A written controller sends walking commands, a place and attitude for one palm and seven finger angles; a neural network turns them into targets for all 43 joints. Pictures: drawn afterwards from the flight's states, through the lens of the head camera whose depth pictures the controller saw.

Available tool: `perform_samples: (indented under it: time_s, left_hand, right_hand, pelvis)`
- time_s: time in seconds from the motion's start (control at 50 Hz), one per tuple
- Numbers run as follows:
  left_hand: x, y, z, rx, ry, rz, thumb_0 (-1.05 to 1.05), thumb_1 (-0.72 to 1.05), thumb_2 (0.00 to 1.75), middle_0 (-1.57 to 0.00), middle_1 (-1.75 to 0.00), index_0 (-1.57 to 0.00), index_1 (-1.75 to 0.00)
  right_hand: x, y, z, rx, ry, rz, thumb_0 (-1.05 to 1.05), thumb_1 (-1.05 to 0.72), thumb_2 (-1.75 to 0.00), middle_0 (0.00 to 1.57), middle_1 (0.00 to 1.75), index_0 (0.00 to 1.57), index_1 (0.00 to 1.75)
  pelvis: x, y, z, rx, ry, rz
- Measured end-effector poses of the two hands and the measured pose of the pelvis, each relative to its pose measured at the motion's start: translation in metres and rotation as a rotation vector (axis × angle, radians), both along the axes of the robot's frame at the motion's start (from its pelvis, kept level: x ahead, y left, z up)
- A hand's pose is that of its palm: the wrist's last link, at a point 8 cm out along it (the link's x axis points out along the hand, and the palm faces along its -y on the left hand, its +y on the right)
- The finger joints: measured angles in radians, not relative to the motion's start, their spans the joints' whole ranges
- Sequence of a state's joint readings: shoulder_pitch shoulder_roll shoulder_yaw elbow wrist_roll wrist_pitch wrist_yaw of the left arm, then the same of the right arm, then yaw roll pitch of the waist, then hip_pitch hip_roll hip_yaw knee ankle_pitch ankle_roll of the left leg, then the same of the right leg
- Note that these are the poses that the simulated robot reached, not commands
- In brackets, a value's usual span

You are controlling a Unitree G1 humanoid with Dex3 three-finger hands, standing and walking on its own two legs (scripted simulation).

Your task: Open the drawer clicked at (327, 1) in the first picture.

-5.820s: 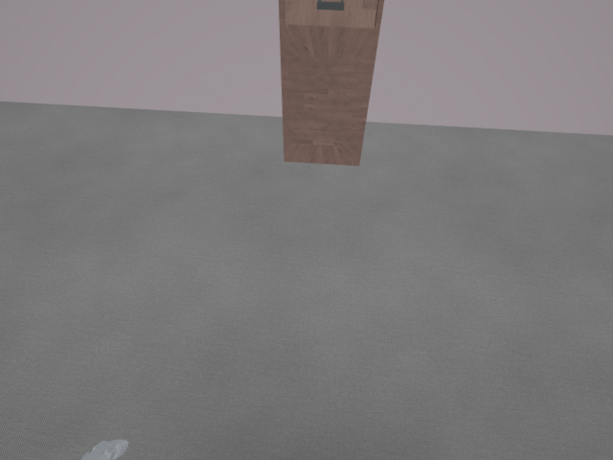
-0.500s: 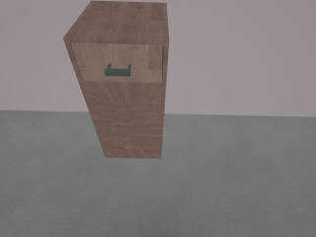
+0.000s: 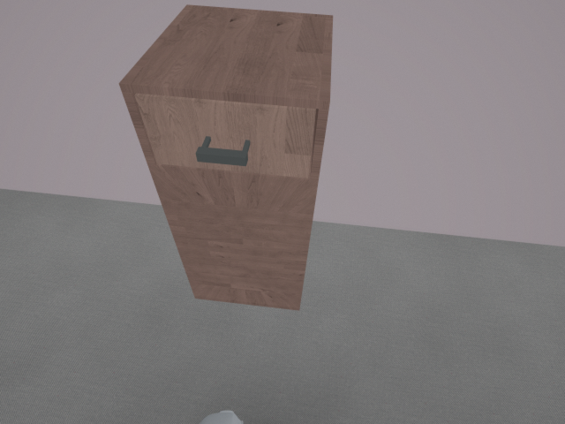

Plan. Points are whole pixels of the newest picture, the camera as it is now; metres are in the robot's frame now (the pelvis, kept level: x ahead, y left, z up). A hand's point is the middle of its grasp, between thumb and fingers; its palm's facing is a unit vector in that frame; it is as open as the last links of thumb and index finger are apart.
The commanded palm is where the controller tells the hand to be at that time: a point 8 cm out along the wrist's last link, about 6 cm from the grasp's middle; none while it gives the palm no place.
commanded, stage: come to a stop and stand still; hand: left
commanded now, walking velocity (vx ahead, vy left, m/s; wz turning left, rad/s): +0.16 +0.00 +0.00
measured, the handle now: (224, 149) +0.62 +0.18 +0.02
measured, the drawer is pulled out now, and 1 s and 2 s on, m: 0.00 0.00 0.00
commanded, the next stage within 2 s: look again from close up in 1.44 s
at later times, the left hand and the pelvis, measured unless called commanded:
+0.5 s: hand out of the picture +0.13 +0.18 -0.17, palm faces -0.01 -0.96 -0.27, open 7.4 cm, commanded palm none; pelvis +0.07 -0.01 -0.01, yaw -2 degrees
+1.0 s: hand out of the picture +0.03 +0.20 -0.18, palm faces +0.03 -0.98 -0.18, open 7.4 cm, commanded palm none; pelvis +0.03 +0.01 +0.00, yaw -2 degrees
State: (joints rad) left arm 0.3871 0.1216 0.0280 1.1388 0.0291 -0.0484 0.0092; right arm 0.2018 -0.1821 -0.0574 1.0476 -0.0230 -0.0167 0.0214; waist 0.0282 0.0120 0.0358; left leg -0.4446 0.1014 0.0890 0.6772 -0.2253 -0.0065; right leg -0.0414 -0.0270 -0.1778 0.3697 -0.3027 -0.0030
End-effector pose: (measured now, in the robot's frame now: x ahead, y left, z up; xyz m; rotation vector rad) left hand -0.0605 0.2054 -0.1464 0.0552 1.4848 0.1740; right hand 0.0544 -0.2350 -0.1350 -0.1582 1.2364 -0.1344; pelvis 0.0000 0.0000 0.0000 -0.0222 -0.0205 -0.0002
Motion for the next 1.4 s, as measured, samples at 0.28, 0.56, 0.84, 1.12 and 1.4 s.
perform_samples:
  time_s: [0.28,0.56,0.84,1.12,1.4]
  left_hand:
    - [0.114,0.035,-0.005,0.034,-0.052,-0.058,0.01,0.91,0.90,-0.19,-0.30,-0.19,-0.30]
    - [0.188,0.014,0.017,0.138,-0.220,-0.131,0.00,0.91,0.90,-0.19,-0.30,-0.20,-0.30]
    - [0.137,0.035,0.000,0.075,-0.204,-0.074,0.00,0.90,0.90,-0.20,-0.30,-0.20,-0.30]
    - [0.079,0.023,0.003,0.050,0.003,-0.097,0.01,0.91,0.90,-0.19,-0.30,-0.19,-0.30]
    - [0.087,-0.012,-0.002,0.032,-0.021,-0.079,0.02,0.93,0.90,-0.20,-0.30,-0.20,-0.30]
  right_hand:
    - [0.063,0.028,-0.002,-0.030,-0.011,-0.026,-0.01,-0.95,-0.90,0.20,0.30,0.20,0.30]
    - [0.039,-0.012,-0.026,0.033,0.103,-0.091,0.00,-0.92,-0.90,0.19,0.30,0.20,0.29]
    - [-0.005,0.008,-0.009,-0.020,0.093,-0.039,0.00,-0.91,-0.90,0.19,0.30,0.20,0.29]
    - [-0.052,0.032,-0.017,0.051,0.201,-0.105,0.00,-0.91,-0.90,0.20,0.30,0.20,0.30]
    - [-0.036,0.009,-0.015,0.018,0.199,-0.088,0.01,-0.92,-0.90,0.20,0.30,0.20,0.30]
  pelvis:
    - [0.061,0.021,-0.002,0.037,-0.006,-0.025]
    - [0.061,-0.015,-0.005,0.050,0.007,-0.023]
    - [0.023,0.007,-0.005,0.026,0.010,-0.016]
    - [0.034,0.003,-0.002,0.052,0.038,-0.050]
    - [0.041,-0.016,0.000,0.022,0.016,-0.035]
